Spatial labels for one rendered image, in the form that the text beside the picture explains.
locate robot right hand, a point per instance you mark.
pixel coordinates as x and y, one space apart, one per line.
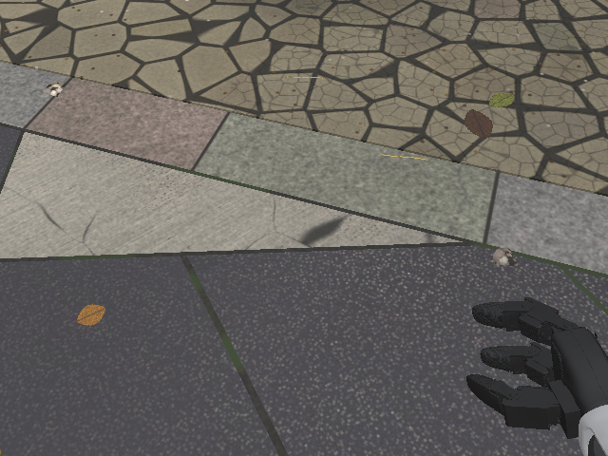
575 370

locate robot right forearm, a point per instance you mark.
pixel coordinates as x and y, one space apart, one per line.
593 432

